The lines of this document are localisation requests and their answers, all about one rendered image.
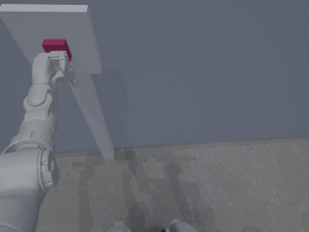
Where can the robot left shin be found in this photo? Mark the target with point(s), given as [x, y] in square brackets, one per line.
[118, 223]

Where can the robot left hand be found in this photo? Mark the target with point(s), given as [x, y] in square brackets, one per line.
[43, 71]

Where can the button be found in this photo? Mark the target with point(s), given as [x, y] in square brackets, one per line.
[56, 45]

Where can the robot left upper arm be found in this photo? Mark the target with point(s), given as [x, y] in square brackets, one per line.
[25, 178]

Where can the robot right shin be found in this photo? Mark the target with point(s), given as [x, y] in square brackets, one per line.
[174, 220]

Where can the panel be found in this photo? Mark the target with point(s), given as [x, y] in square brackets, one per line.
[30, 24]

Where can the left robot forearm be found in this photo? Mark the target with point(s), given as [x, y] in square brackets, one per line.
[39, 125]

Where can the robot shin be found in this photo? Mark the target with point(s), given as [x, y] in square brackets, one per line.
[174, 220]
[118, 223]

